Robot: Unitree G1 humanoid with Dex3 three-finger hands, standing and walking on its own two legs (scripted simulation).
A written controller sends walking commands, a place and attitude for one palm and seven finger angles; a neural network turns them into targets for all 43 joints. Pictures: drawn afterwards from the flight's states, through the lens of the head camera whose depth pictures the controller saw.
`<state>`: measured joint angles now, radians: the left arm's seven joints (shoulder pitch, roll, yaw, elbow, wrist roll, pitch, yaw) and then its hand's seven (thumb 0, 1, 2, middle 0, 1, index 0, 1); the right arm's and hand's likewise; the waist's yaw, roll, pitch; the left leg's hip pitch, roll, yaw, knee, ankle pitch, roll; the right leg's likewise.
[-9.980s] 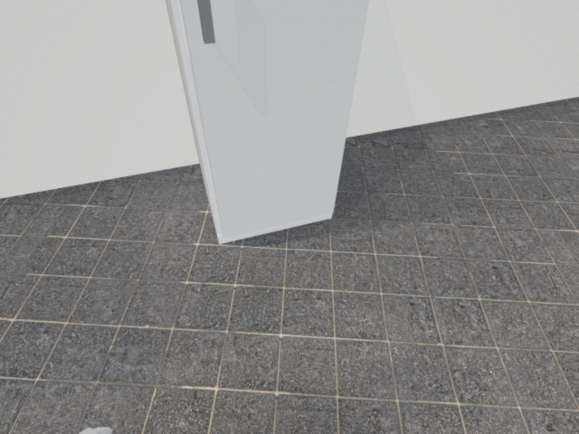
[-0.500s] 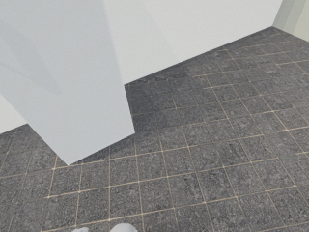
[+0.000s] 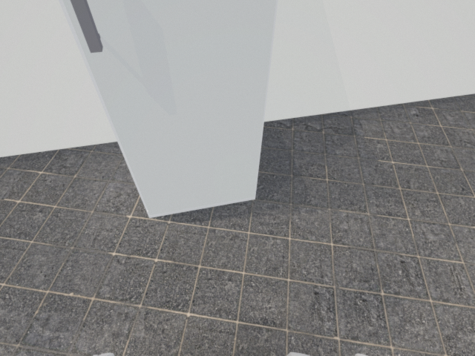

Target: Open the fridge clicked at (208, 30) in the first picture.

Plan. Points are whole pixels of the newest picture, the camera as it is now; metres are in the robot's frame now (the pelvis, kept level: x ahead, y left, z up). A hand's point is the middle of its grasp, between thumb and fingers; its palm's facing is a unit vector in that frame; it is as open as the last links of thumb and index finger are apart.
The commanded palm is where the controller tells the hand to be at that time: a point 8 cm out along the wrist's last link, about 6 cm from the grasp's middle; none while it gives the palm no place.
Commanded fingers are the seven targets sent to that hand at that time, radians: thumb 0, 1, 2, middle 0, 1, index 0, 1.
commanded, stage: turn to face it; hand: left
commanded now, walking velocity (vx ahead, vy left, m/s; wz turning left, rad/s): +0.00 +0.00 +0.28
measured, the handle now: out of the picture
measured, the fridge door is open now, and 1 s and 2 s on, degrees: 0 0 0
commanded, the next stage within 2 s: take the last steps up to it in 0.16 s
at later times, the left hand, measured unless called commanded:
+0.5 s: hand out of the picture -0.04 +0.18 -0.17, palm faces +0.25 -0.94 -0.22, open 7.3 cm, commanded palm none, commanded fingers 0.00 0.90 0.90 -0.20 -0.30 -0.20 -0.30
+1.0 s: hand (144, 324) +0.20 +0.21 -0.17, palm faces +0.14 -0.97 -0.19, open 7.3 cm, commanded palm none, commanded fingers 0.00 0.90 0.90 -0.20 -0.30 -0.20 -0.30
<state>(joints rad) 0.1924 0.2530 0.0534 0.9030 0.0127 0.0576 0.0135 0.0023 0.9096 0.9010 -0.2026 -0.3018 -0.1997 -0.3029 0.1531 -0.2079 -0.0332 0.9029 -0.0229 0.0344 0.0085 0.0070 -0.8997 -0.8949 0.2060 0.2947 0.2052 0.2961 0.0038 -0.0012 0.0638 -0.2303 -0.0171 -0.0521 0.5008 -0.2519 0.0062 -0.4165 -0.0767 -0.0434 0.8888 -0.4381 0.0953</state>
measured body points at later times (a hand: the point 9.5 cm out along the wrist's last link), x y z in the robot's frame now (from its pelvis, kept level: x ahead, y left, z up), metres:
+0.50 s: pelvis -0.01 -0.01 +0.00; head +0.00 +0.00 +0.45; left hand -0.05 +0.23 -0.15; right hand +0.08 -0.25 -0.15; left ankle -0.06 +0.11 -0.72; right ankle +0.02 -0.13 -0.74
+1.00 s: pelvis +0.13 +0.01 -0.02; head +0.15 +0.01 +0.43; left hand +0.19 +0.26 -0.16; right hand +0.04 -0.20 -0.17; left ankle -0.04 +0.11 -0.73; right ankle +0.25 -0.07 -0.74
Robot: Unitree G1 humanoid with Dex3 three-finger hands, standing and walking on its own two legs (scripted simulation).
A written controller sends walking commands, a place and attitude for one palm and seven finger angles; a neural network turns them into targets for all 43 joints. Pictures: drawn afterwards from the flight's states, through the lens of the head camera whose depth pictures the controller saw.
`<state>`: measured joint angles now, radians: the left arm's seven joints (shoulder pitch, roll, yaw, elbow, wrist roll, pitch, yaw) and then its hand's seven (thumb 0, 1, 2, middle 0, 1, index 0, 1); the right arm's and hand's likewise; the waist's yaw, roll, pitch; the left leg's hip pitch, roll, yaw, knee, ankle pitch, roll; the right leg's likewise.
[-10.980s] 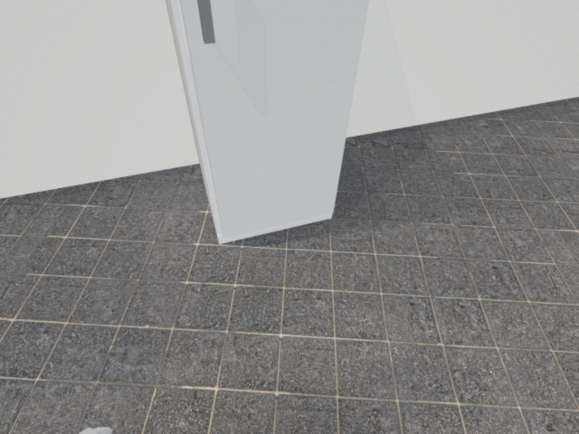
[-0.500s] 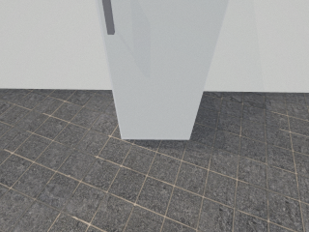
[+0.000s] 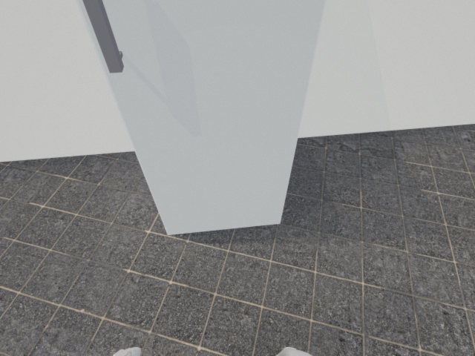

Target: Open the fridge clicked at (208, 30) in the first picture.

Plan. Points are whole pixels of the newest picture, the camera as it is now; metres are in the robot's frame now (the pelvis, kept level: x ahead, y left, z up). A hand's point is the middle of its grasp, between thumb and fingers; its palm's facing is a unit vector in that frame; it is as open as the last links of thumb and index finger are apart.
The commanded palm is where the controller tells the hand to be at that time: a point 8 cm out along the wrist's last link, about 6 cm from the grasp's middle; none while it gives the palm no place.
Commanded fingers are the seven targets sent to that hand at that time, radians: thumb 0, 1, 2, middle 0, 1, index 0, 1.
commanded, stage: take the last steps up to it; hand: left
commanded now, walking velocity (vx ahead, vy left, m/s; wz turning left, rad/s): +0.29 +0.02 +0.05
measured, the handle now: out of the picture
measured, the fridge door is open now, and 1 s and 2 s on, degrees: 0 0 0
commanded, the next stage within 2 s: come to a stop and stand still in 0.38 s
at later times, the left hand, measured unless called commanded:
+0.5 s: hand out of the picture +0.12 +0.20 -0.17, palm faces +0.09 -0.99 -0.14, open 7.3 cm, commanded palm none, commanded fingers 0.00 0.90 0.90 -0.20 -0.30 -0.20 -0.30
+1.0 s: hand (152, 300) +0.26 +0.19 -0.15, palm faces +0.01 -0.96 -0.27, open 7.3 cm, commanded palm none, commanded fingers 0.00 0.90 0.90 -0.20 -0.30 -0.20 -0.30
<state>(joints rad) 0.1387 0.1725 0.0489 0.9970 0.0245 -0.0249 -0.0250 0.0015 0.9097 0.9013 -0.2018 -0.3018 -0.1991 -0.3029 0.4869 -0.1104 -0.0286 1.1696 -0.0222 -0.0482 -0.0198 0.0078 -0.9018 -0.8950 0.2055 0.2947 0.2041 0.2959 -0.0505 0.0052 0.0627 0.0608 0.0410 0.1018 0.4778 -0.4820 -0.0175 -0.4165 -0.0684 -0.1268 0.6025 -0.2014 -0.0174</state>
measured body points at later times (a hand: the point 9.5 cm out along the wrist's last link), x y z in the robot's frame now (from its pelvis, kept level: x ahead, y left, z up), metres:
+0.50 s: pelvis +0.16 +0.03 +0.01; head +0.16 +0.06 +0.46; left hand +0.12 +0.26 -0.16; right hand +0.25 -0.19 -0.12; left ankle +0.20 +0.12 -0.72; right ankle +0.11 -0.09 -0.68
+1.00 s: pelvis +0.19 +0.00 +0.01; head +0.22 -0.03 +0.46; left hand +0.26 +0.24 -0.13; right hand +0.21 -0.23 -0.16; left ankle +0.16 +0.13 -0.66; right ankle +0.22 -0.11 -0.72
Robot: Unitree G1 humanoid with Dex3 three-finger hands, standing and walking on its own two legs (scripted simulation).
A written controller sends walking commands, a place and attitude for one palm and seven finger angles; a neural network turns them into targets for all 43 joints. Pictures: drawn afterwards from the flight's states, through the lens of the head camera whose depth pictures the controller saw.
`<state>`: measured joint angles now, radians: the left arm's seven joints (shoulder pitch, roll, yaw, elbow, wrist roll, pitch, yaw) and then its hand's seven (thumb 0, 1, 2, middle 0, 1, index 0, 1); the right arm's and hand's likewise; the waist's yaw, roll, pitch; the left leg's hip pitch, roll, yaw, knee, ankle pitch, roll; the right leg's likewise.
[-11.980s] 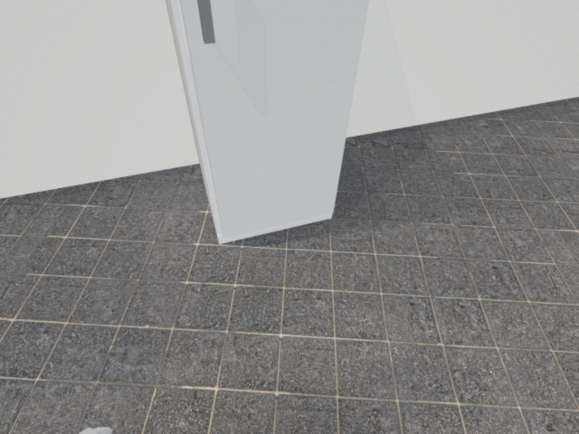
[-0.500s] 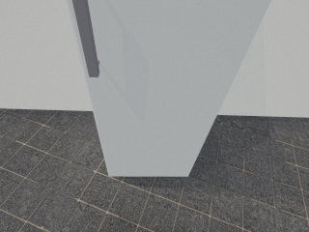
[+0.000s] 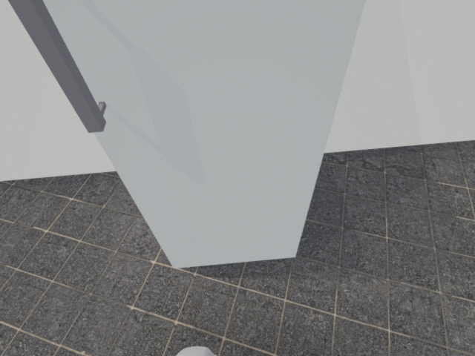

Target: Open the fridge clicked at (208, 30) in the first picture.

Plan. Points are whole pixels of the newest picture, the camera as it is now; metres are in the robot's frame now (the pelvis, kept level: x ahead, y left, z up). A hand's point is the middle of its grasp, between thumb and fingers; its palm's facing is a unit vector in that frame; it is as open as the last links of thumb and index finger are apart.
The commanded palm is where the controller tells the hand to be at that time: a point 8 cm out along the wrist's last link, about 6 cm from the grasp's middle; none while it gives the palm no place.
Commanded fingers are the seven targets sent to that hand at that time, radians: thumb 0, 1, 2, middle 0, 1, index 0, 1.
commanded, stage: come to a stop and stand still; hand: left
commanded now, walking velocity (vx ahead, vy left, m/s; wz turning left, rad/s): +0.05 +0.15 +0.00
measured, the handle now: (61, 45) +0.48 +0.28 +0.28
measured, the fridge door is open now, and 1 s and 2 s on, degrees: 0 0 0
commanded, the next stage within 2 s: look again from close up in 1.26 s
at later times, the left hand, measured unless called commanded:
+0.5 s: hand out of the picture -0.02 +0.23 -0.17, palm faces +0.03 -0.98 -0.18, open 7.3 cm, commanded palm none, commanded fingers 0.00 0.90 0.90 -0.20 -0.30 -0.20 -0.30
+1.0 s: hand out of the picture +0.02 +0.18 -0.16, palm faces +0.00 -0.97 -0.24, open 7.2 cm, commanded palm none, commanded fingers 0.00 0.90 0.90 -0.20 -0.30 -0.20 -0.30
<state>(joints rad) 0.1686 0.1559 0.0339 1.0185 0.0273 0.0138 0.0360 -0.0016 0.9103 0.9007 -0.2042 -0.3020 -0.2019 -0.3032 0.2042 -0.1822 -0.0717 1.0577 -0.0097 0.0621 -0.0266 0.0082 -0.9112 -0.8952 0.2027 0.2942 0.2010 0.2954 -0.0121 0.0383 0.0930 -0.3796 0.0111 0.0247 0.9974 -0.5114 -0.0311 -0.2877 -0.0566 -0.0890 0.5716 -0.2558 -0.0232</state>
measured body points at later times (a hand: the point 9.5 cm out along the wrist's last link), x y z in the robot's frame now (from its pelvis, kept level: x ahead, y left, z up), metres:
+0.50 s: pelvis -0.03 +0.04 +0.01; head -0.01 +0.05 +0.46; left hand -0.02 +0.28 -0.15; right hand -0.05 -0.18 -0.14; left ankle -0.06 +0.16 -0.73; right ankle -0.03 -0.09 -0.70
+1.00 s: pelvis -0.01 +0.00 +0.00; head -0.02 -0.01 +0.45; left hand +0.02 +0.23 -0.14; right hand +0.00 -0.22 -0.16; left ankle -0.05 +0.12 -0.73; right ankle -0.02 -0.09 -0.73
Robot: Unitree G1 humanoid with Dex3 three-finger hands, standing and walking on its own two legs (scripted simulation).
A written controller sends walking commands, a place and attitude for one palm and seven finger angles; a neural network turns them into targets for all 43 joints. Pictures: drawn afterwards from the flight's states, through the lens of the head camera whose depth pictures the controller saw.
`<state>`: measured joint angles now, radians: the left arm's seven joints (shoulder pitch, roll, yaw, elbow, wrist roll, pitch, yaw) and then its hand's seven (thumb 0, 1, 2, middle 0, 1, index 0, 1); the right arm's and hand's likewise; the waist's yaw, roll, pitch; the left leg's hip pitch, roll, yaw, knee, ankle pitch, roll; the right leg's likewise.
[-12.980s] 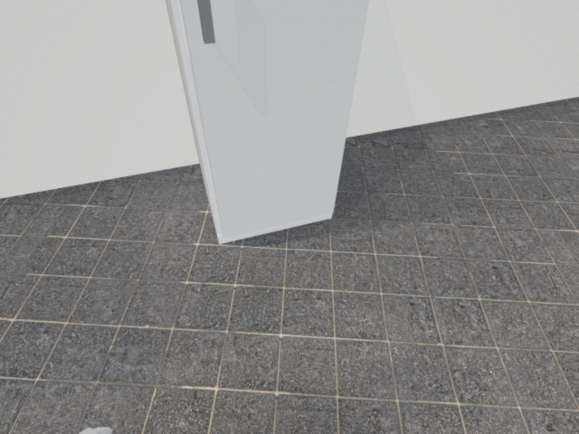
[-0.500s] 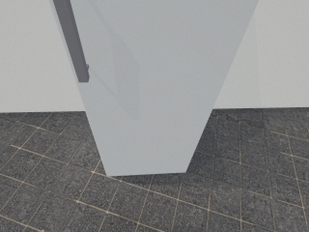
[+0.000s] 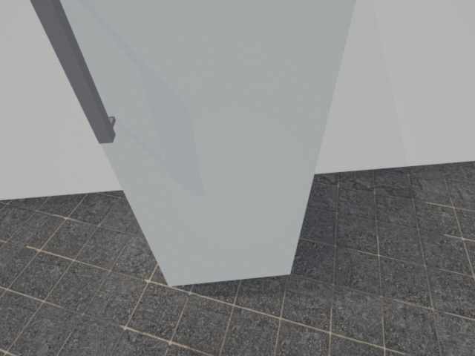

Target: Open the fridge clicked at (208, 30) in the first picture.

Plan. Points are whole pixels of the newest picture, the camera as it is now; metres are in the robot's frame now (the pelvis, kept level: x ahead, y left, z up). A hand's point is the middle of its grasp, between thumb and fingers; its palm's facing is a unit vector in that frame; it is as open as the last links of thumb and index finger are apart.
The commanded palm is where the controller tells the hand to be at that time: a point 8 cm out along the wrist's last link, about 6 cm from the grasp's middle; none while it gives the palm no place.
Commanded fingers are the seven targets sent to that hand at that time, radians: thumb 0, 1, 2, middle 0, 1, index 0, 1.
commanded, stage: come to a stop and stand still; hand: left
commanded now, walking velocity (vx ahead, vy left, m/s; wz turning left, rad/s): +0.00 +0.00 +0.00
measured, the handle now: (81, 64) +0.49 +0.28 +0.27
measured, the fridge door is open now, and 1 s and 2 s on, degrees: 0 0 0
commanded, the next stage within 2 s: look again from close up in 0.26 s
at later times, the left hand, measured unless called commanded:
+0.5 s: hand out of the picture -0.01 +0.16 -0.17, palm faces +0.02 -0.98 -0.19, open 7.3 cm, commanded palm none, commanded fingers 0.00 0.90 0.90 -0.20 -0.30 -0.20 -0.30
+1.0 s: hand out of the picture +0.00 +0.18 -0.17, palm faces +0.01 -0.98 -0.20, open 7.3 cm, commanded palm none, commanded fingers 0.00 0.90 0.90 -0.20 -0.30 -0.20 -0.30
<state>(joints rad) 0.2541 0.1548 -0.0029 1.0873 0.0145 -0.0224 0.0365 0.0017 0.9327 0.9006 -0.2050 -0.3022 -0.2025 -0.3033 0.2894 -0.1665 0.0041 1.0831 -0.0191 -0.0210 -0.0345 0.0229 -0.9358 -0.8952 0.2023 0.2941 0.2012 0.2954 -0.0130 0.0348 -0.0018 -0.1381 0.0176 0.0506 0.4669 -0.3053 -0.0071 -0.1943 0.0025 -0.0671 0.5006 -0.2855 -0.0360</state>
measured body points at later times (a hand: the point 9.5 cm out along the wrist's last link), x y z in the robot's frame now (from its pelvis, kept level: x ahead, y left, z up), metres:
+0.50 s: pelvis +0.00 -0.01 +0.00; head +0.00 -0.02 +0.45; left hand -0.01 +0.21 -0.15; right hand -0.02 -0.22 -0.16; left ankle -0.03 +0.12 -0.74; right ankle -0.01 -0.09 -0.74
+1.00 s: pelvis +0.00 +0.00 +0.00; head +0.01 +0.00 +0.45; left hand +0.00 +0.23 -0.15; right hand -0.01 -0.21 -0.16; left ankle -0.03 +0.12 -0.74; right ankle -0.01 -0.09 -0.74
